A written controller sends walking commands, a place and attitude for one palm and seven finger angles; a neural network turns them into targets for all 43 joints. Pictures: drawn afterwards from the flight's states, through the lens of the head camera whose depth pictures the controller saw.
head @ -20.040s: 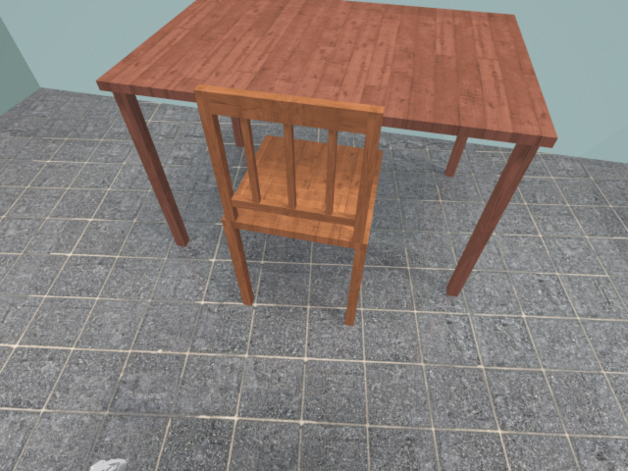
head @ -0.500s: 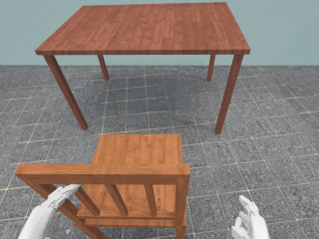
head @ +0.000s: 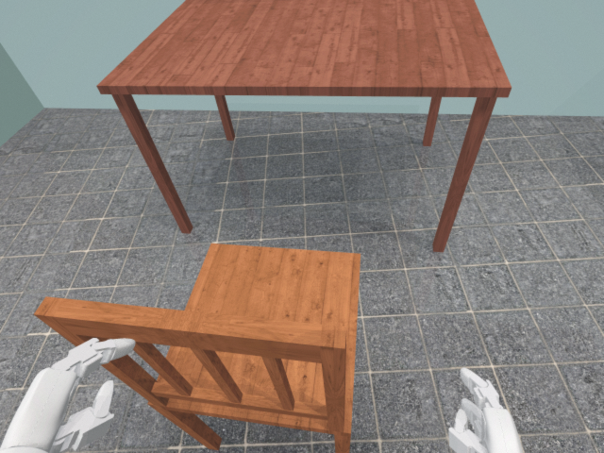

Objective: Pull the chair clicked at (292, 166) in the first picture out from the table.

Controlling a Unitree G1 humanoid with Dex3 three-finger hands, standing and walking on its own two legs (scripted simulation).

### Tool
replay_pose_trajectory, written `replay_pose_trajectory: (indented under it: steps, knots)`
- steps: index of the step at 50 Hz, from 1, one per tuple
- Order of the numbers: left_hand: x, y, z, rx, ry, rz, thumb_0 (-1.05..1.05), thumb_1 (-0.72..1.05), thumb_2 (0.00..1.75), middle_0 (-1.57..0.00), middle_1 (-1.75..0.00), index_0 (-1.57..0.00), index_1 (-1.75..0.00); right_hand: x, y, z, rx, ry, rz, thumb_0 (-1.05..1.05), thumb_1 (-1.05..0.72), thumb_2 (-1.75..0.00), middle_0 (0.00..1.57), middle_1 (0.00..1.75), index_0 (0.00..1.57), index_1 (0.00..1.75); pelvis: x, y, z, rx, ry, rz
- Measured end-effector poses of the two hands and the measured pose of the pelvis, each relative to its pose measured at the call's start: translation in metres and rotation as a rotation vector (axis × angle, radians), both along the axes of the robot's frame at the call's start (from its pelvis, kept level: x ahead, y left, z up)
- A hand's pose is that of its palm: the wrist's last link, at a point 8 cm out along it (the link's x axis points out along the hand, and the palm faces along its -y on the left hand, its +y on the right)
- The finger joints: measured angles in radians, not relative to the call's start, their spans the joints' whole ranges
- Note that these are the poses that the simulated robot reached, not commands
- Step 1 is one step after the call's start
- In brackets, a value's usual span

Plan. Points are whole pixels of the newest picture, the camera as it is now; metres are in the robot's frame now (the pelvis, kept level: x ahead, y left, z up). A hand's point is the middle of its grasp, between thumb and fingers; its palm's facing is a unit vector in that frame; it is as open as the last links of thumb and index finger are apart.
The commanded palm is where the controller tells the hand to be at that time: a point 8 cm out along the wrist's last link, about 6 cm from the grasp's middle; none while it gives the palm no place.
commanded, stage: draw the hand back to the body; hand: left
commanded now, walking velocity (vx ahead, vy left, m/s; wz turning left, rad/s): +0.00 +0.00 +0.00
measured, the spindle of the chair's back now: (219, 373) +0.24 +0.18 -0.09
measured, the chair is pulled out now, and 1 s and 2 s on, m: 0.60 0.60 0.60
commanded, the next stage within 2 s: step back with the hand held close in 0.26 s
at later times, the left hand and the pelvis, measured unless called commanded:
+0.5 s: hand (53, 336) +0.18 +0.27 +0.16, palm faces +0.39 -0.79 -0.47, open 7.4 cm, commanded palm +0.12 +0.31 +0.18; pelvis -0.03 +0.01 +0.00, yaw -2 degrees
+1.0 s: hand (0, 378) +0.13 +0.29 +0.16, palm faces +0.41 -0.77 -0.49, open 7.4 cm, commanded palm +0.08 +0.33 +0.18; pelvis -0.08 +0.03 +0.00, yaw -2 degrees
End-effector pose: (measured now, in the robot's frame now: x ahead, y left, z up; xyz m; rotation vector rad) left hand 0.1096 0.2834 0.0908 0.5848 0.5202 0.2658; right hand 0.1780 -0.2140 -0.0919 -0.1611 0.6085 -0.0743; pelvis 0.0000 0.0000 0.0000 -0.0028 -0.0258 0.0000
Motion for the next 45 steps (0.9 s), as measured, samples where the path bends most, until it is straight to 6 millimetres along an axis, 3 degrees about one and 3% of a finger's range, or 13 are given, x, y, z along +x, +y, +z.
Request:
replay_pose_trajectory:
  steps: [4, 9, 11, 13, 20, 28, 36, 45]
  knots:
    - [-0.001, 0.008, 0.032, 0.056, -0.163, 0.038, 0.01, 0.84, 0.87, -0.20, -0.29, -0.57, -0.44, -0.002, 0.004, -0.004, 0.003, 0.012, 0.029, 0.02, -0.90, -0.89, 0.20, 0.30, 0.20, 0.30, -0.003, 0.000, 0.000, 0.001, -0.010, 0.006]
    - [0.015, 0.016, 0.103, 0.150, -0.579, 0.059, 0.01, 0.87, 0.88, -0.21, -0.30, -0.43, -0.39, -0.002, 0.009, -0.001, 0.011, 0.002, 0.047, 0.02, -0.90, -0.89, 0.20, 0.30, 0.21, 0.30, -0.011, 0.001, 0.002, 0.003, -0.028, 0.003]
    - [0.020, 0.019, 0.118, 0.157, -0.682, 0.058, 0.01, 0.88, 0.89, -0.21, -0.30, -0.37, -0.37, -0.002, 0.008, 0.003, 0.029, -0.011, 0.021, 0.02, -0.90, -0.89, 0.20, 0.30, 0.21, 0.30, -0.013, 0.001, 0.003, 0.003, -0.030, -0.005]
    - [0.026, 0.020, 0.117, 0.135, -0.711, 0.052, 0.01, 0.89, 0.89, -0.21, -0.30, -0.32, -0.35, -0.004, 0.006, 0.009, 0.045, -0.023, -0.017, 0.02, -0.90, -0.89, 0.20, 0.30, 0.21, 0.30, -0.016, 0.002, 0.003, 0.003, -0.030, -0.016]
    - [0.028, 0.007, 0.078, 0.003, -0.593, -0.017, 0.01, 0.89, 0.89, -0.20, -0.30, -0.24, -0.31, -0.025, -0.011, 0.019, 0.004, -0.027, -0.097, 0.01, -0.90, -0.89, 0.20, 0.30, 0.21, 0.30, -0.024, 0.006, 0.004, -0.003, -0.035, -0.039]
    - [0.026, 0.029, 0.095, 0.089, -0.634, -0.068, 0.01, 0.89, 0.89, -0.21, -0.30, -0.22, -0.30, -0.067, -0.022, 0.011, -0.084, 0.134, -0.151, 0.01, -0.90, -0.89, 0.20, 0.30, 0.20, 0.30, -0.036, 0.021, 0.006, -0.009, 0.014, -0.040]
    - [0.022, 0.041, 0.086, 0.112, -0.560, -0.112, 0.01, 0.89, 0.89, -0.21, -0.30, -0.21, -0.30, -0.096, -0.004, 0.002, -0.064, 0.210, -0.208, 0.02, -0.90, -0.89, 0.20, 0.30, 0.20, 0.30, -0.047, 0.037, 0.006, 0.008, 0.034, -0.046]
    - [-0.001, 0.043, 0.091, 0.115, -0.635, -0.110, 0.01, 0.89, 0.89, -0.21, -0.30, -0.22, -0.30, -0.094, 0.021, 0.007, -0.038, 0.154, -0.156, 0.02, -0.90, -0.89, 0.20, 0.30, 0.21, 0.30, -0.065, 0.036, 0.002, 0.005, 0.034, -0.039]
